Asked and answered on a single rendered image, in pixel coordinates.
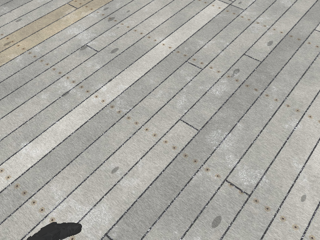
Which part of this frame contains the left robot hand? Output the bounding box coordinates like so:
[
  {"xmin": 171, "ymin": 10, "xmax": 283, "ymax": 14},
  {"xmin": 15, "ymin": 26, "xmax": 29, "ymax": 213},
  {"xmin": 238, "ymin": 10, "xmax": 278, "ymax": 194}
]
[{"xmin": 27, "ymin": 222, "xmax": 82, "ymax": 240}]

